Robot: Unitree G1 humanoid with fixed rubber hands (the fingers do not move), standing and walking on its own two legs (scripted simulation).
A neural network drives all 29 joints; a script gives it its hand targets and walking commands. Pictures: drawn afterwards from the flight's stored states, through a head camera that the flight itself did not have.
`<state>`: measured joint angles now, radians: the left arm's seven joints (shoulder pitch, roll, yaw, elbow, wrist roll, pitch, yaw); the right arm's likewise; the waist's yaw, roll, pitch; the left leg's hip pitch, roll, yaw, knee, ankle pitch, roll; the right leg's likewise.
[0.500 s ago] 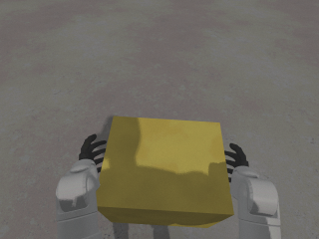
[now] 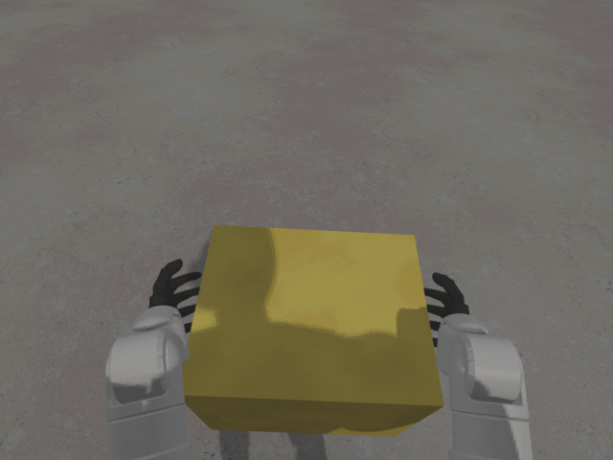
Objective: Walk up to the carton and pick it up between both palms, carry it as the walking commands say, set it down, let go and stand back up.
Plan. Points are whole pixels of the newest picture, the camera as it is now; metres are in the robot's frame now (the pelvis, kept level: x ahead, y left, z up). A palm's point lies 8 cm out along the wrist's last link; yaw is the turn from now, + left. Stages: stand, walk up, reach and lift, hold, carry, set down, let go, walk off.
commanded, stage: carry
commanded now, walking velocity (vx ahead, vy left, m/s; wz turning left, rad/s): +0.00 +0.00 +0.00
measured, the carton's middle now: (308, 336) +0.31 +0.01 -0.01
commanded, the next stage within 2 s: none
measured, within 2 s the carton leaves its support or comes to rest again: neither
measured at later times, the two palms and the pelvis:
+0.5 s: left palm (150, 319) +0.28 +0.20 +0.08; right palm (433, 330) +0.28 -0.15 +0.07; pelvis +0.00 +0.02 +0.00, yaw +0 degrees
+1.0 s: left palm (152, 311) +0.30 +0.21 +0.07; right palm (424, 322) +0.29 -0.14 +0.06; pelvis +0.02 +0.03 +0.00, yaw +0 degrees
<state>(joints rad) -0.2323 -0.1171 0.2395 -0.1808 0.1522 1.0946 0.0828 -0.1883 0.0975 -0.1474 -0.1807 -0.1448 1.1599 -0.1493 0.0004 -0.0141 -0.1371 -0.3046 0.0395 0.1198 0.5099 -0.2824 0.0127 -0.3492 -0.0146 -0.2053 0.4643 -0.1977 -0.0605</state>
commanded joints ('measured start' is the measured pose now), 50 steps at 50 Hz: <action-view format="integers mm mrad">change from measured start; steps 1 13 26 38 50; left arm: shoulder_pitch -487 -459 -415 -413 -361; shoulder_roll -908 -875 -821 -773 -768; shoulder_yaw -784 -760 -739 -605 -551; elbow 10 48 21 205 288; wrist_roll -423 -381 -382 -250 -208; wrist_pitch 43 6 -24 -94 -120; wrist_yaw -351 -346 -344 -322 -312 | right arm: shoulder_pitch -593 -595 -603 -554 -534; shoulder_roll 931 875 865 762 740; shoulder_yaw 684 632 654 473 432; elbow -42 -18 -79 120 206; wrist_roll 382 347 355 216 209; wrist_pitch -35 -80 -113 -181 -209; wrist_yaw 351 349 342 339 335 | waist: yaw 9 1 4 2 1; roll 24 18 27 28 -2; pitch -287 -238 -210 -211 -290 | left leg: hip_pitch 76 45 33 67 130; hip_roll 128 135 112 123 123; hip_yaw -91 -101 -114 -122 -96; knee -35 -100 -89 -105 -70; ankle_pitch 224 251 152 208 322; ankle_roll -4 2 25 28 23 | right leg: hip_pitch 174 182 136 147 198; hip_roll -171 -151 -166 -154 -167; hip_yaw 147 115 163 147 143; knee -25 7 -24 -13 16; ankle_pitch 272 144 119 146 264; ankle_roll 55 60 46 43 35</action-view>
